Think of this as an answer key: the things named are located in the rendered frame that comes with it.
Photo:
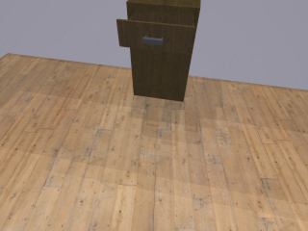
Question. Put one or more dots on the handle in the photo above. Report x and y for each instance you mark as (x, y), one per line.
(154, 41)

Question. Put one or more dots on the cabinet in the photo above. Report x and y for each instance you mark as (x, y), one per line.
(162, 74)

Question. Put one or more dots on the drawer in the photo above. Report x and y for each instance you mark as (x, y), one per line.
(176, 31)

